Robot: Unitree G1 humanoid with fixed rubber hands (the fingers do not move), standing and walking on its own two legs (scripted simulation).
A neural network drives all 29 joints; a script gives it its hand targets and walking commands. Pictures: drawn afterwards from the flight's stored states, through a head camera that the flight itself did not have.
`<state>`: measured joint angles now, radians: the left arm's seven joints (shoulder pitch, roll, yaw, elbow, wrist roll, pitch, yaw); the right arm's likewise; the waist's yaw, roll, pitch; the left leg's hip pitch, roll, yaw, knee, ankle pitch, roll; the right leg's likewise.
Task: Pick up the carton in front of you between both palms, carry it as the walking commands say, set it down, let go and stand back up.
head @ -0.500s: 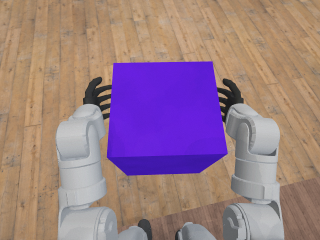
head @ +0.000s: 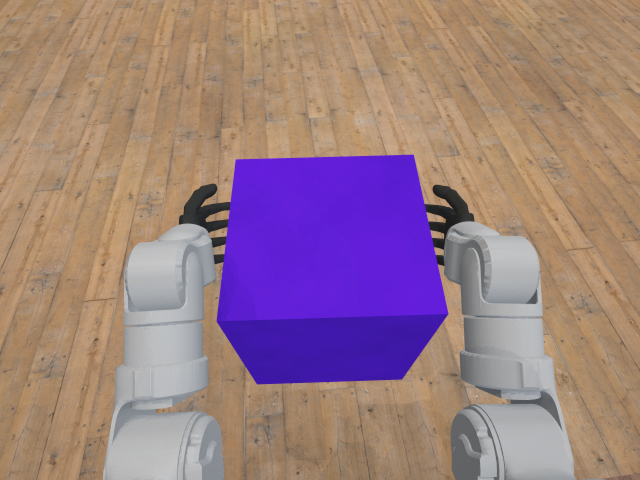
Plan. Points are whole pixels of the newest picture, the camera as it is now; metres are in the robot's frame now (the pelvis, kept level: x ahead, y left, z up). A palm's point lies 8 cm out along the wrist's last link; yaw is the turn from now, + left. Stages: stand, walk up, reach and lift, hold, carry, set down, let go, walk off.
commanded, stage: carry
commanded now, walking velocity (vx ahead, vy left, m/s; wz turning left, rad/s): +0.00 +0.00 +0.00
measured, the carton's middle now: (327, 281) +0.36 +0.01 +0.03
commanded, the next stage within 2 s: none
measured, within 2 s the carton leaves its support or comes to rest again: neither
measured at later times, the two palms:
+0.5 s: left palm (197, 283) +0.30 +0.14 +0.12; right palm (486, 286) +0.30 -0.16 +0.12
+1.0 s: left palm (187, 303) +0.28 +0.15 +0.12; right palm (492, 306) +0.28 -0.15 +0.12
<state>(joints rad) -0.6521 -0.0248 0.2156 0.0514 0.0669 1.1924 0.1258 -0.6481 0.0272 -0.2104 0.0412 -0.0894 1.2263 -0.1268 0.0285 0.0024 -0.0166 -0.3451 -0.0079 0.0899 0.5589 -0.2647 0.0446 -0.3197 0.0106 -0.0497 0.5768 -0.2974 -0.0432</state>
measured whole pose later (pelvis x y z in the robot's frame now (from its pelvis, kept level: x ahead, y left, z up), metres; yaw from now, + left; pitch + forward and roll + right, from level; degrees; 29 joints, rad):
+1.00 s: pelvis -0.07 +0.00 +0.00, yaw -1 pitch +3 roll +0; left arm -0.66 0.00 0.19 0.21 0.07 1.23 0.12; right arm -0.67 -0.01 -0.18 0.23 -0.06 1.25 -0.13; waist 0.01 0.00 -0.09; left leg -0.35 0.00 0.10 0.50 -0.19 0.04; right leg -0.33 0.01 -0.06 0.51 -0.23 -0.04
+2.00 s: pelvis -0.08 +0.00 +0.00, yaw -1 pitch +3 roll +0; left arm -0.66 0.00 0.19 0.20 0.07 1.23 0.12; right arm -0.66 0.00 -0.19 0.21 -0.06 1.25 -0.13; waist 0.00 0.00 -0.09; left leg -0.37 0.01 0.10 0.52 -0.19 0.04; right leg -0.34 0.01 -0.07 0.53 -0.23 -0.04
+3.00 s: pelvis -0.07 +0.00 +0.00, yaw -1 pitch +3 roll +0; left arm -0.64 0.00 0.19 0.20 0.07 1.23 0.12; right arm -0.65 0.00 -0.18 0.21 -0.07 1.25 -0.13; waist 0.01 0.00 -0.12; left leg -0.38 0.02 0.10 0.54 -0.25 0.04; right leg -0.35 0.01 -0.08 0.55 -0.27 -0.05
